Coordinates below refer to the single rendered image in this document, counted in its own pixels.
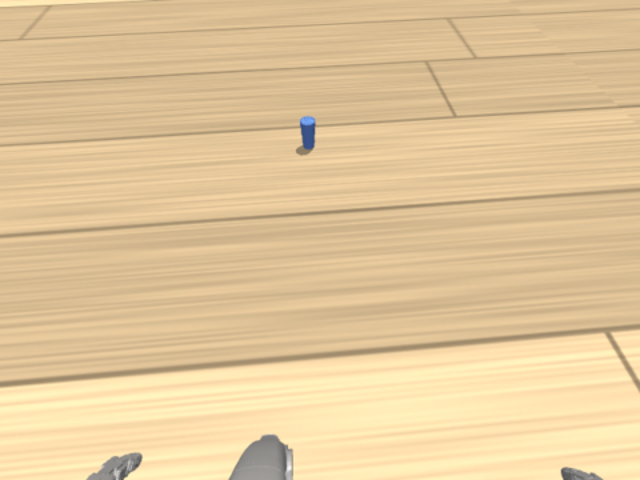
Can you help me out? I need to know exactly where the cup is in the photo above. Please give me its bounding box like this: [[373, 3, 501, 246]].
[[300, 116, 315, 149]]

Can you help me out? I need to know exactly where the left robot hand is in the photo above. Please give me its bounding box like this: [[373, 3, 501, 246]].
[[86, 453, 142, 480]]

